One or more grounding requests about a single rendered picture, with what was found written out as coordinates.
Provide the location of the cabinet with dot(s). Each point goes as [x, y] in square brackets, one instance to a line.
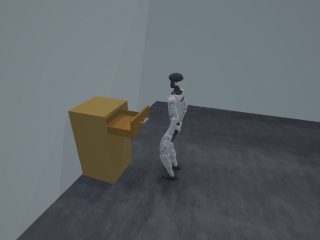
[102, 156]

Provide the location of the robot right forearm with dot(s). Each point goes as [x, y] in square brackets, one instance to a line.
[184, 111]

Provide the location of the left robot hand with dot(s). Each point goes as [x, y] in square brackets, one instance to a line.
[166, 144]

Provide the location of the right robot upper arm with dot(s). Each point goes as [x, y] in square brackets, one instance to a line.
[185, 105]

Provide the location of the left robot upper arm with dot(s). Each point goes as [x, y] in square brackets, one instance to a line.
[172, 102]

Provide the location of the robot left forearm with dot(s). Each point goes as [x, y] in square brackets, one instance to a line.
[173, 125]

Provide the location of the robot torso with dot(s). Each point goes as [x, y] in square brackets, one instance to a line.
[180, 107]

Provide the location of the robot right shin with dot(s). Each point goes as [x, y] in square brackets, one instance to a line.
[172, 153]

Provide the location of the handle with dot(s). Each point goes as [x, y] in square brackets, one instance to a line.
[146, 119]

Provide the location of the drawer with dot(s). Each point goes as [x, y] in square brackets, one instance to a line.
[126, 123]

